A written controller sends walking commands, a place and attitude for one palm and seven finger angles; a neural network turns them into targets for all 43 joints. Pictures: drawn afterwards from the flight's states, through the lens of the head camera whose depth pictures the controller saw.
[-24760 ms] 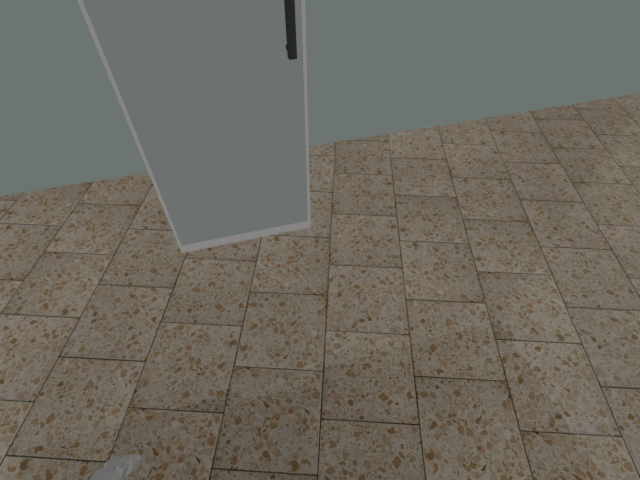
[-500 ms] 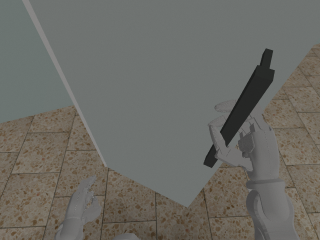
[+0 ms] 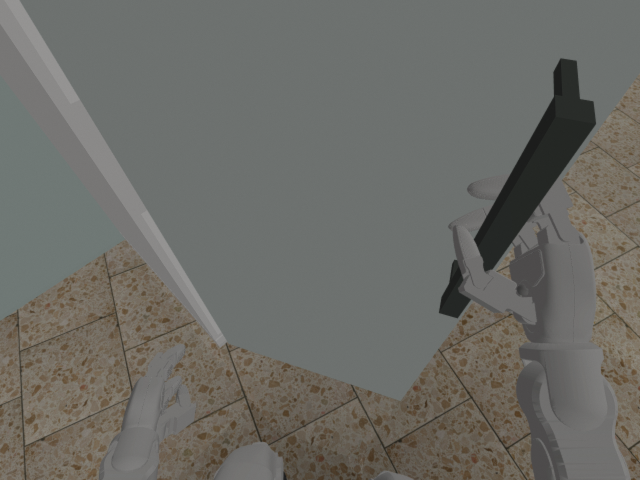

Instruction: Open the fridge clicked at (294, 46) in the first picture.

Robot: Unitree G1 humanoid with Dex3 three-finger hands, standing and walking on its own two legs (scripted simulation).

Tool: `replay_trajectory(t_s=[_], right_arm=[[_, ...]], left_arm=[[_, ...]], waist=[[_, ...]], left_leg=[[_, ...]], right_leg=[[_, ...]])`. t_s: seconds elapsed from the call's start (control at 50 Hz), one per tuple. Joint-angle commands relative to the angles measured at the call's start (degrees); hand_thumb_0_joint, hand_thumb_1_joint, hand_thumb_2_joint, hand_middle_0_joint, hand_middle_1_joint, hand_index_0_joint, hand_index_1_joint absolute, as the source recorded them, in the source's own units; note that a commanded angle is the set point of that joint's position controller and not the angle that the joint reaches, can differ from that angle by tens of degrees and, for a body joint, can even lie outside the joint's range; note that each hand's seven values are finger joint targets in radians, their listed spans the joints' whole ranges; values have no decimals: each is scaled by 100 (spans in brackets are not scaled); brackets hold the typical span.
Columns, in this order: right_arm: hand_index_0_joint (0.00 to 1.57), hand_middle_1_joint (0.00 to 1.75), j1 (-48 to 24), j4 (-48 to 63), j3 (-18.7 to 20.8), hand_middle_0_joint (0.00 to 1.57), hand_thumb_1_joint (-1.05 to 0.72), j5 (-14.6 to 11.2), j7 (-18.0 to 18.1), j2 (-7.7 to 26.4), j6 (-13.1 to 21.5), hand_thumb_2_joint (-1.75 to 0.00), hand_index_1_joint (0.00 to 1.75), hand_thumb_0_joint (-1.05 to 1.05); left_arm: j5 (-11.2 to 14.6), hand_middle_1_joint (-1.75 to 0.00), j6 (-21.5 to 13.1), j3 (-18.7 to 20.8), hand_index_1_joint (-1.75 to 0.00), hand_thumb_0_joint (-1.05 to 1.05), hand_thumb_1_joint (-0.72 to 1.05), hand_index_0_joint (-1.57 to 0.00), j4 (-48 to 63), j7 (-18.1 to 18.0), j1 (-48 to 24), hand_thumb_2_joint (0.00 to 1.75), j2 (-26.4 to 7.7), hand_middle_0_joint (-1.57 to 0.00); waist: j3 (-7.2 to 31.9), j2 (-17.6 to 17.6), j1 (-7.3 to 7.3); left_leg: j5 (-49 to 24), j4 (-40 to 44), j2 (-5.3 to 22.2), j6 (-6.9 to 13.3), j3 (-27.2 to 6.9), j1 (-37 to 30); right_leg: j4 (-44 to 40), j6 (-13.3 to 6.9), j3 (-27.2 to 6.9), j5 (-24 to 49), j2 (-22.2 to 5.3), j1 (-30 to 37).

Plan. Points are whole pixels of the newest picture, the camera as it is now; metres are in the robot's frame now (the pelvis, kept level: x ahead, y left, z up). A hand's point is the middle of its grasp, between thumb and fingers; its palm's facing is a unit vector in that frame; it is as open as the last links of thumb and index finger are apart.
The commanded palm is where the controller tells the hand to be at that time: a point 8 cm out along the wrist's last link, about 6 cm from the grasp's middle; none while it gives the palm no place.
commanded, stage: walk backward, drawing the door open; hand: right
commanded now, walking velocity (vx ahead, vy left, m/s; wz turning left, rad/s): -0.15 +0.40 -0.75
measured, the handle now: (492, 221) +0.34 -0.11 +0.19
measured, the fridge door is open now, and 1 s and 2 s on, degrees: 63 72 73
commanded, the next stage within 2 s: stop walking and hold the door back in 0.30 s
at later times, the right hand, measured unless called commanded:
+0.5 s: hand (411, 363) +0.20 -0.04 +0.18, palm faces +0.46 +0.86 -0.23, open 6.5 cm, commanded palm +0.18 -0.10 +0.18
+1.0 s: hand (430, 322) +0.23 -0.05 +0.19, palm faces +0.45 +0.88 -0.15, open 5.9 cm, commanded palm +0.19 -0.09 +0.18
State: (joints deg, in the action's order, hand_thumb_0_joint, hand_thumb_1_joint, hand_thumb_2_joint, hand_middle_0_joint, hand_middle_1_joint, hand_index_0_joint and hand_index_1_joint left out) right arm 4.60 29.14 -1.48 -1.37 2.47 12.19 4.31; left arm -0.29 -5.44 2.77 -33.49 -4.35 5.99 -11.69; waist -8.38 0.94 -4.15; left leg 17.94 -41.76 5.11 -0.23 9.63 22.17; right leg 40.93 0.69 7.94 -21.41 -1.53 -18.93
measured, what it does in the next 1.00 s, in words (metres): steps to the left, turning right: left foot, then right foot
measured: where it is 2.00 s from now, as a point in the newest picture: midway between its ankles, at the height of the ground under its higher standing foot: outside the picture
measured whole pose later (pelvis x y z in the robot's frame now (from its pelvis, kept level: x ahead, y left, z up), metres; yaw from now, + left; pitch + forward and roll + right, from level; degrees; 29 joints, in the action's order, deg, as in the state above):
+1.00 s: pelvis -0.11 +0.23 +0.03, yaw -23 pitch +0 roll +2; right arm -33.0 -22.3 1.8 -3.0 6.2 14.0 6.8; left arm 1.2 -2.1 -2.1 -38.2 -4.0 12.1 -10.5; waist -6.1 1.7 -0.5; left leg 23.7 -45.3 1.2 -1.1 4.1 21.6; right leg 30.2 -2.8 5.0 -15.5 -1.8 -14.9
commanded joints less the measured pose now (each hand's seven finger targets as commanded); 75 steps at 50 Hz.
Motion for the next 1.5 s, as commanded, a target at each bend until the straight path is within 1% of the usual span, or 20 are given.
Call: replay_trajectory(t_s=[0.0,0.14,0.24,0.3,0.34,0.36,0.42,0.66,0.76,0.82,0.86,0.92,1.08,1.14,1.2,1.34,1.42,1.44,1.46,1.48], right_arm=[[45,140,-1710,1681,230,45,-90,253,-64,442,921,-90,140,0],[45,140,-1316,1464,267,45,-90,61,-65,203,520,-90,140,0],[45,140,-1161,1297,544,45,-90,-32,63,423,448,-90,140,0],[45,140,-1025,1305,949,45,-90,-69,151,795,527,-90,140,0],[45,140,-960,1587,1432,45,-90,-76,286,1400,468,-90,140,0],[45,140,-1031,1611,1708,45,-90,-45,343,1559,549,-90,140,0],[45,140,-1173,47,1518,45,-90,-83,428,1160,341,-90,140,0],[45,140,-4559,-2334,1273,45,-90,-104,579,1385,641,-90,140,0],[45,140,-5125,-2776,1409,45,-90,-91,575,1528,657,-90,140,0],[45,140,-5889,-2973,954,45,-90,-210,500,1093,772,-90,140,0],[45,140,-6301,-3412,564,45,-90,-38,399,922,731,-90,140,0],[45,140,-6660,-3598,689,45,-90,-128,374,1046,699,-90,140,0],[45,140,-6578,-4096,658,45,-90,-146,216,1071,623,-90,140,0],[45,140,-6439,-4289,1024,45,-90,-98,296,1528,616,-90,140,0],[45,140,-6303,-4665,1098,45,-90,-194,250,1413,531,-90,140,0],[45,140,-6323,-4847,1303,45,-90,-167,308,1478,716,-90,140,0],[45,140,-6096,-4939,855,45,-90,-264,187,951,739,-90,140,0],[45,140,-6225,-5018,1150,45,-90,-187,233,1333,766,-90,140,0],[45,140,-9914,-4425,2691,45,-90,470,89,3961,924,-90,140,0],[45,140,-8586,-6686,1609,45,-78,379,-137,1877,534,-84,140,0]], left_arm=[[-197,-30,-366,135,-30,0,90,-20,700,94,-163,90,-773,-20],[-3,-30,-382,187,-30,0,90,-20,505,197,-252,90,-615,-20],[121,-30,-364,120,-30,0,90,-20,598,176,-249,90,-585,-20],[157,-30,-343,45,-30,0,90,-20,595,163,-242,90,-396,-20],[190,-30,-266,-29,-30,0,90,-20,663,124,-391,90,-105,-20],[110,-30,-285,-88,-30,0,90,-20,642,70,-518,90,-93,-20],[44,-30,-229,-30,-30,0,90,-20,411,-50,-429,90,-305,-20],[81,-30,179,-231,-30,0,90,-20,541,-56,-323,90,-624,-20],[82,-30,315,-193,-30,0,90,-20,501,-6,-82,90,-664,-20],[117,-30,241,-96,-30,0,90,-20,609,-11,-95,90,-960,-20],[133,-30,154,-229,-30,0,90,-20,480,-4,-62,90,-719,-20],[200,-30,42,-123,-30,0,90,-20,326,-64,217,90,-918,-20],[160,-30,39,-228,-30,0,90,-20,106,-59,262,90,-899,-20],[187,-30,95,-189,-30,0,90,-20,106,-132,387,90,-792,-20],[207,-30,40,-159,-30,0,90,-20,96,-145,251,90,-795,-20],[108,-30,50,-219,-30,0,90,-20,-54,-235,323,90,-789,-20],[200,-30,90,-151,-30,0,90,-20,143,-118,204,90,-906,-20],[163,-30,106,-160,-30,0,90,-20,106,-139,220,90,-965,-20],[169,-30,-154,305,-30,0,90,-20,163,87,506,90,-1092,-20],[107,-30,-524,63,-30,0,90,-20,-57,190,822,90,-1017,-20]], waist=[[2077,644,112],[1957,1337,380],[1856,1835,274],[1975,762,402],[2014,-1375,431],[2069,-1369,620],[2035,-1407,387],[2125,-1133,610],[2709,-718,449],[2389,1453,439],[1986,1312,305],[2171,253,341],[2580,730,375],[2858,-689,308],[2261,-1399,534],[2375,-551,383],[2331,425,432],[2145,554,447],[2000,-672,660],[3644,-1191,-162]], left_leg=[[1119,-2736,-187,-133,-1413,2186],[-459,-1050,-375,-211,-1153,154],[284,607,-779,-397,-607,-724],[-492,2477,-565,-321,-568,-1834],[-1781,2518,1004,489,-1579,-1832],[-2785,2331,1635,957,-1868,-1626],[-5676,1345,1544,867,-1448,-2581],[-4181,1836,1934,822,-1778,-2556],[-2444,1325,1326,464,-1270,-2292],[200,40,-134,-90,-279,-196],[1277,-923,-200,-51,-732,649],[660,-551,-263,-70,-746,674],[-280,1621,-463,38,-552,-992],[-1922,1755,833,590,-1982,-2681],[-2875,1998,1478,1090,-2610,-2737],[-2641,1413,649,373,-1219,-1807],[-928,1323,-153,-88,-969,-1203],[-904,1276,-168,-78,-946,-1287],[-1994,1883,79,61,-1569,-1634],[-3592,831,-536,451,-771,-1608]], right_leg=[[-2349,-1257,-4785,4092,-3366,3071],[-2248,-388,-1760,1773,-1532,1356],[-2419,-519,-2165,1029,-1373,957],[-1322,-238,-1732,437,-694,338],[1455,193,-576,-1303,317,-823],[2966,105,-743,-1846,239,-1367],[3755,247,-889,-1199,-17,-2026],[101,-24,-459,-491,141,-603],[-1767,-167,-195,616,218,699],[-2164,-1010,-2304,1628,-1548,1798],[-2409,-1423,-2908,1233,-1966,1625],[-1982,-1250,-2370,1831,-1755,2077],[-1167,-781,-1477,2903,-1428,1740],[-34,-203,-524,1227,-536,-40],[1185,-6,-1017,-907,-184,-964],[-1505,-2,-414,1432,-83,883],[-1537,-465,-1372,2486,-1067,1068],[-1628,-513,-1490,2423,-1136,726],[-736,-522,-743,2353,-712,656],[-1602,-244,-578,3400,119,897]])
